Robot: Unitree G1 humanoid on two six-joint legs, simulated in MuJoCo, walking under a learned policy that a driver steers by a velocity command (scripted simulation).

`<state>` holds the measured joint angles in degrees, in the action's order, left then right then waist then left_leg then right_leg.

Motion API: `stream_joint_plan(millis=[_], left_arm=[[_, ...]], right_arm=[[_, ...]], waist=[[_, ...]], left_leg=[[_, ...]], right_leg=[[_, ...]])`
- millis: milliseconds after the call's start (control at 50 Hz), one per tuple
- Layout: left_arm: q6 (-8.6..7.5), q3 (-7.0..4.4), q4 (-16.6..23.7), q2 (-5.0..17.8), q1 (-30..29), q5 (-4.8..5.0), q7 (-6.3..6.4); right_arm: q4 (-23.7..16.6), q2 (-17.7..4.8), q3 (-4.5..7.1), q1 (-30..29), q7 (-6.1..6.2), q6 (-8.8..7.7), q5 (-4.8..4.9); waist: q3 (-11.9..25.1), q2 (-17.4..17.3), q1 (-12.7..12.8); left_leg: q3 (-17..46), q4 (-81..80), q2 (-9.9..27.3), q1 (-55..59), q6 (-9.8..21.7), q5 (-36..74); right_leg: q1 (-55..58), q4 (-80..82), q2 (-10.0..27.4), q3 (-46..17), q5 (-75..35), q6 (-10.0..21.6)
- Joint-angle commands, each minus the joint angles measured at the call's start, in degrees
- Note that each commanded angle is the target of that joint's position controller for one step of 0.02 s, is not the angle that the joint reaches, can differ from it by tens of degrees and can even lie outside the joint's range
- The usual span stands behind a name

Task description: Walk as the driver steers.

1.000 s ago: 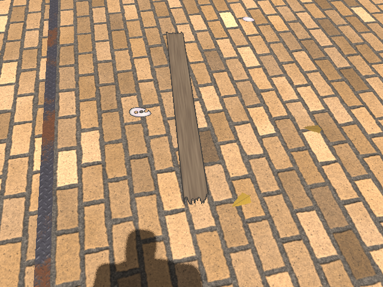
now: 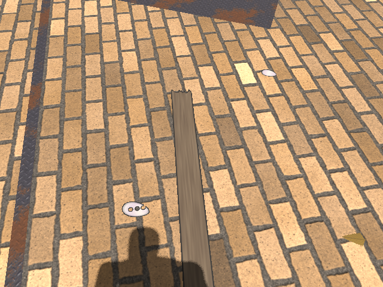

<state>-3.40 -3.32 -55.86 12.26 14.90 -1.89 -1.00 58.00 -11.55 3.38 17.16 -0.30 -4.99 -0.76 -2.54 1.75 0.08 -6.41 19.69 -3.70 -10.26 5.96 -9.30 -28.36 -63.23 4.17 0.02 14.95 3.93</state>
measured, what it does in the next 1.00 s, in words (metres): walks ahead, turning left: right foot, then left foot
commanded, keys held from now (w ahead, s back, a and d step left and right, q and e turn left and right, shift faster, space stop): w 0.44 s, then w+q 0.56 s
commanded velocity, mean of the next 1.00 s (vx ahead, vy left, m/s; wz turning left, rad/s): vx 0.50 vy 0.00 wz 0.21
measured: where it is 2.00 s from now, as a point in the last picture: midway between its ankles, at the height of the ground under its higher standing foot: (154, 168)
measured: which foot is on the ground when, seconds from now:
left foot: down 0.00-0.36, up 0.38-0.90, down 0.92-1.00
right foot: up 0.00-0.34, down 0.36-0.94, up 0.96-1.00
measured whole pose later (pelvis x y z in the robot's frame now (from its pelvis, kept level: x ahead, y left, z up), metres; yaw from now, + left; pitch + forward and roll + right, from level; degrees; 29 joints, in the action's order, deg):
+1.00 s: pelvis +0.54 +0.00 -0.02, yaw +16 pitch +0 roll +0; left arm -4.2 -2.7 -56.2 11.6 20.2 -0.8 0.7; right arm 50.4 -13.2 4.1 6.9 -1.4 -2.0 -1.6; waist -3.9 0.3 0.3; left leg -6.6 34.1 -5.6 -22.7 9.5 -12.1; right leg -11.8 -66.4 2.5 6.7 24.0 1.3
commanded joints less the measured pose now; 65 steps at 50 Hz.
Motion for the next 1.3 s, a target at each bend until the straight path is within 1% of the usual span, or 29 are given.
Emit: stream_joint_plan(millis=[20, 120, 240, 300, 340, 360, 380, 400, 420, 440, 460, 500, 540, 600, 700, 800, 860, 900, 920, 940, 960, 980, 1000, 1020, 1060, 1100, 1140, 1240, 1300], left_arm=[[1.15, -0.34, 1.7, 1.6, 2.8, -0.33, -0.58], [1.13, 0.10, 5.7, 1.7, -9.0, 0.39, -0.78], [0.48, 0.72, 8.9, 1.7, -17.6, 0.62, -0.67], [-0.26, 0.33, 9.2, 2.6, -16.0, 0.66, -0.42], [-0.95, -0.71, 5.8, 4.2, -5.1, 0.50, 0.38], [-1.56, -1.65, 2.5, 6.1, 5.1, -0.31, 0.94], [-1.88, -3.12, 1.1, 11.8, 14.2, -1.85, 1.57], [-1.27, -3.79, 0.9, 14.5, 13.9, -1.17, 0.93], [-0.73, -3.17, 1.7, 11.5, 7.3, 0.77, 0.61], [-0.88, -2.06, 2.7, 7.7, 1.9, 1.18, 0.41], [-1.26, -1.26, 2.9, 4.9, -0.7, 0.88, 0.29], [-2.04, -0.30, 1.6, 2.2, -0.4, 1.06, 0.86], [-3.08, -0.41, 0.2, 3.3, 3.0, 1.07, 1.15], [-3.64, -0.59, -0.4, 4.8, 5.8, 0.96, 1.32], [-3.71, -0.02, -0.9, 4.3, 8.7, 1.07, 1.77], [-3.16, -0.08, -2.6, 5.3, 13.3, 0.88, 2.87], [-2.39, -0.54, -2.4, 7.4, 11.9, 0.60, 3.57], [-1.42, -1.09, -1.6, 9.0, 10.3, 0.30, 3.59], [-1.05, -1.25, -0.7, 9.5, 9.2, 0.59, 3.23], [-1.22, -0.83, 1.5, 7.7, 8.5, 0.86, 2.76], [-1.75, -0.42, 5.9, 3.8, 8.8, 1.89, 1.44], [-2.42, -0.80, 7.3, 7.2, 1.7, 0.96, 1.15], [-3.21, -0.53, 8.5, 6.6, -0.5, 1.63, 0.86], [-3.41, -0.59, 7.8, 6.5, 0.6, 1.60, 1.04], [-1.25, -0.44, 7.5, 5.6, 2.4, -0.46, 0.97], [0.61, -0.40, 8.4, 5.1, 2.0, -1.04, 0.51], [1.37, -0.31, 10.2, 5.1, -1.7, -0.91, 0.24], [1.67, -0.10, 14.8, 6.0, -13.1, -0.48, -0.01], [1.33, 0.42, 17.0, 6.0, -18.2, -0.25, -0.34]], right_arm=[[-1.1, -5.6, 0.62, 3.3, 0.21, -1.39, 0.21], [0.0, -5.2, 0.04, 8.4, 0.25, -1.21, 0.24], [2.0, -5.7, -0.10, 13.7, 0.95, -1.00, -0.39], [2.3, -6.7, 0.20, 12.2, 1.48, -0.78, -0.78], [2.2, -7.7, 0.48, 10.2, 1.50, -0.49, -0.82], [1.7, -7.2, 0.25, 9.4, 1.37, -0.37, -0.39], [-0.5, -3.8, -0.72, 10.9, 0.90, -0.43, 1.12], [-0.2, -1.8, -0.65, 16.1, 0.46, -0.35, 2.03], [-0.8, -6.1, 0.47, 10.0, 0.65, 0.09, 0.59], [-2.3, -5.6, 0.44, 5.7, 0.28, -0.25, 0.28], [-2.2, -4.2, 0.29, 4.6, 0.15, -0.17, 0.33], [-1.2, -2.3, 0.12, 6.8, -0.46, 1.43, -0.92], [-1.5, -1.9, 0.27, 6.2, -1.03, 2.56, -1.07], [-3.7, -2.3, 0.37, -0.1, -1.45, 3.45, -0.82], [-7.4, -1.7, -0.31, -10.2, -2.01, 3.11, -0.44], [-11.1, -1.4, -1.04, -17.5, -2.42, 2.89, -0.82], [-10.8, -2.9, -0.30, -13.9, -2.10, 2.98, -1.03], [-8.5, -5.0, 0.93, -5.1, -1.76, 2.81, -1.24], [-6.3, -7.0, 2.03, 2.6, -1.44, 2.40, -1.78], [-5.4, -12.4, 3.82, 8.9, -0.70, 2.30, -2.37], [-7.0, -16.9, 4.85, 5.4, -0.68, 2.98, -1.36], [-6.7, -15.7, 4.54, 5.2, -0.49, 3.60, -0.01], [-6.7, -13.1, 3.84, 2.1, -0.08, 3.56, 0.19], [-6.8, -10.2, 3.08, -0.2, -0.01, 3.30, 0.14], [-7.5, -8.2, 2.17, -2.9, 0.51, 2.30, 0.76], [-7.2, -9.4, 2.22, -1.1, 0.44, 1.20, 1.14], [-7.2, -11.1, 2.58, 1.2, 0.34, 0.92, 1.02], [-7.2, -11.4, 2.59, 7.6, 0.26, 1.41, 0.86], [-7.4, -11.7, 2.56, 10.2, 0.59, 1.59, 0.53]], waist=[[-1.1, -4.7, 1.8], [-3.0, -4.7, -1.0], [-4.0, -5.6, -3.4], [-3.2, -6.0, -1.3], [2.4, -6.0, 3.5], [8.0, -4.2, 7.5], [16.1, 3.7, 9.1], [20.5, 12.0, 6.0], [13.0, 2.6, 4.1], [5.7, 0.8, 2.7], [2.5, -0.7, 1.0], [0.6, 1.4, -1.5], [0.2, 1.4, -2.0], [-1.9, 1.2, -1.4], [-3.4, 1.4, 0.4], [-4.3, 1.6, 2.4], [-1.1, 3.8, -0.3], [4.1, 4.7, -4.1], [8.0, 2.8, -7.8], [13.4, -3.7, -10.2], [16.4, -16.4, -5.2], [12.4, -4.8, -6.6], [6.5, -3.0, -4.8], [2.3, 1.5, -1.9], [1.8, 0.5, 1.4], [2.1, -0.9, 2.0], [1.4, -2.2, 1.1], [0.3, -4.7, -3.3], [0.1, -5.3, -5.1]], left_leg=[[12.8, -13.3, 15.1, 0.9, 5.9, 8.6], [9.7, -13.9, 13.6, 5.6, 5.1, 14.8], [8.2, -11.0, 15.6, 15.2, 5.4, 23.6], [7.2, -5.8, 16.9, 18.3, 4.6, 35.5], [5.5, 7.1, 15.6, 17.4, 3.0, 47.9], [3.8, 19.0, 13.3, 10.6, 1.9, 41.5], [0.9, 38.5, 8.5, -5.1, 0.0, 18.4], [4.1, 54.4, -1.4, -20.6, -1.0, -22.5], [10.1, 56.7, 3.1, -25.2, 0.0, -17.3], [9.6, 54.0, 5.3, -25.7, 0.0, -11.7], [9.5, 50.7, 7.2, -23.4, 0.0, -8.5], [9.5, 46.6, 8.6, -18.4, -1.1, -6.3], [9.0, 45.7, 8.5, -18.8, -1.7, -4.6], [8.7, 42.2, 9.4, -25.5, -2.5, 1.4], [5.2, 28.5, 8.5, -28.0, -3.1, 10.2], [-0.5, 17.7, 6.6, -26.8, -0.7, 8.6], [-3.3, 15.9, 2.4, -20.1, 2.6, 0.7], [-4.0, 13.9, -1.3, -10.4, 5.7, -4.4], [-1.7, 8.6, -1.7, 0.6, 7.7, -2.8], [13.9, 6.7, 10.2, 13.9, 11.6, -6.6], [47.4, -1.4, 24.2, 27.2, 21.4, -3.1], [43.1, -3.9, 22.7, 24.4, 19.4, -2.3], [36.1, -4.8, 21.6, 17.9, 17.1, 0.7], [30.9, -6.0, 18.9, 10.6, 14.3, 7.6], [23.4, -6.9, 13.7, 3.4, 11.5, 15.0], [21.1, -7.2, 11.5, 1.6, 11.3, 20.1], [20.2, -8.0, 10.2, 1.0, 10.4, 20.6], [22.4, -7.4, 9.2, 7.0, 7.4, 20.9], [23.8, -5.7, 9.4, 11.3, 7.3, 22.7]], right_leg=[[-5.6, 2.5, 2.6, 0.2, -5.1, -1.5], [-10.3, 16.3, 2.4, 2.4, -13.3, -3.1], [-9.7, 27.6, -0.3, 4.4, -13.6, -1.1], [-4.6, 31.3, -2.4, 5.2, -7.7, 1.5], [9.2, 35.0, -6.2, 6.8, -5.7, 3.8], [23.2, 37.0, -4.5, 4.7, -8.2, 5.6], [40.1, 38.2, 10.6, -13.7, -3.1, 9.9], [47.8, 46.0, 21.3, -38.2, -3.8, 16.4], [40.8, 47.4, 17.6, -32.9, 2.3, 13.6], [31.7, 49.6, 15.6, -24.7, 1.2, 11.7], [25.7, 52.0, 13.0, -18.6, -2.0, 9.3], [19.0, 54.5, 9.6, -10.0, -6.9, 6.2], [18.3, 55.6, 9.0, -6.2, -11.9, 5.7], [20.0, 57.3, 8.5, -1.3, -14.9, 4.7], [23.7, 56.9, 7.0, 6.0, -23.7, 2.8], [32.6, 53.3, 9.4, 10.3, -35.3, 2.7], [36.9, 43.9, 10.6, 13.1, -57.6, 2.2], [36.4, 28.9, 11.1, 13.9, -63.6, 2.5], [30.6, 16.1, 10.2, 14.7, -55.5, 1.5], [17.3, -2.6, 7.5, 14.9, -30.8, -0.1], [-7.6, -22.3, -7.1, 8.4, 16.4, -3.3], [-14.4, -22.1, -3.2, -1.8, 11.4, -2.3], [-15.1, -17.9, -0.7, -2.0, 6.1, -2.1], [-11.8, -12.1, 1.2, -1.7, 3.6, -2.4], [-5.2, -5.7, 2.8, -1.9, 2.8, -4.1], [-4.3, -2.2, 2.7, -0.9, 2.3, -5.7], [-6.4, 2.3, 2.7, 0.1, -1.4, -6.9], [-13.0, 13.9, 1.4, 0.2, -10.8, -7.5], [-14.2, 19.6, -0.2, 0.0, -12.8, -7.0]])
Velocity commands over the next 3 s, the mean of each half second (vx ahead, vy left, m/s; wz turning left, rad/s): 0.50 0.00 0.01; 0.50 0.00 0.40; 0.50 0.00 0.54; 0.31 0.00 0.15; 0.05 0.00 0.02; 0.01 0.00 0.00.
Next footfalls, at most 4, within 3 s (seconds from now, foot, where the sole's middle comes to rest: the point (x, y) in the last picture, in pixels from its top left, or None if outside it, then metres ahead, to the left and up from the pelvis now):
0.36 right None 0.37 -0.12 -0.78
0.92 left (175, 248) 0.63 0.07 -0.78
1.48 right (179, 166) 1.01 0.06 -0.78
1.94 left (120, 159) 1.04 0.32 -0.78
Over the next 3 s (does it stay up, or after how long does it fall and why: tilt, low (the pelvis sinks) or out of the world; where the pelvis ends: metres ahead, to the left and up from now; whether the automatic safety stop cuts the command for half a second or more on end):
stays up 1.04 0.19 0.00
